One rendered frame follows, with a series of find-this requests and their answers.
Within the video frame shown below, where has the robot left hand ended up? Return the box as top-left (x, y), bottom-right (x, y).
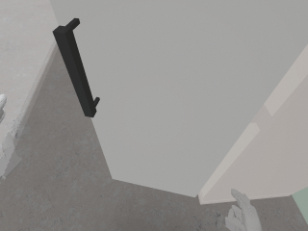
top-left (0, 93), bottom-right (22, 180)

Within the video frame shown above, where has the fridge door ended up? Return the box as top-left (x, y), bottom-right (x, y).
top-left (50, 0), bottom-right (308, 197)

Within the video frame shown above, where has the handle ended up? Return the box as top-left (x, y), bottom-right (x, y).
top-left (53, 18), bottom-right (100, 118)

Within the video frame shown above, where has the robot right hand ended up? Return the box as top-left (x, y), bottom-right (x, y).
top-left (225, 189), bottom-right (264, 231)

